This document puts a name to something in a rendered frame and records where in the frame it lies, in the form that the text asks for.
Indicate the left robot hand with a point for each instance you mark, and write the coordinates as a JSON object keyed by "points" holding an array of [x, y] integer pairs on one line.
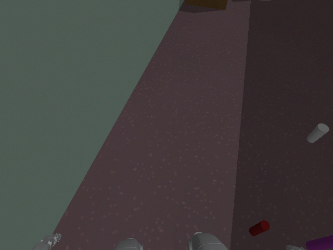
{"points": [[48, 242]]}

